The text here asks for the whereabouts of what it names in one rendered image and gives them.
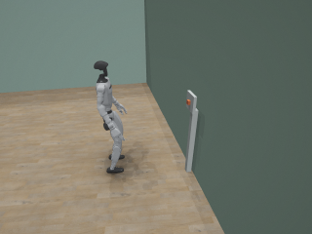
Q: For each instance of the robot right upper arm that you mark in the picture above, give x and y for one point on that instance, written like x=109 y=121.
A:
x=100 y=95

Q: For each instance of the robot right hand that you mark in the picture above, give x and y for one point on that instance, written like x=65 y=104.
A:
x=116 y=133

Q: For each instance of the robot right forearm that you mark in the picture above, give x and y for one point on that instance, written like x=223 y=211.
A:
x=106 y=118

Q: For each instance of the robot left hand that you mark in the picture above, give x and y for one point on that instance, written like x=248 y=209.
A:
x=120 y=107

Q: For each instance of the robot head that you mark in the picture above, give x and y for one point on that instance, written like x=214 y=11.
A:
x=101 y=65

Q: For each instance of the robot left forearm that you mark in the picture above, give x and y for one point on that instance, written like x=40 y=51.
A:
x=114 y=101

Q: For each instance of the panel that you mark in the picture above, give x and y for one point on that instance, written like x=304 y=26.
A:
x=191 y=130

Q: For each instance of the right robot shin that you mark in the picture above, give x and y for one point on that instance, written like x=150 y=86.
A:
x=115 y=156

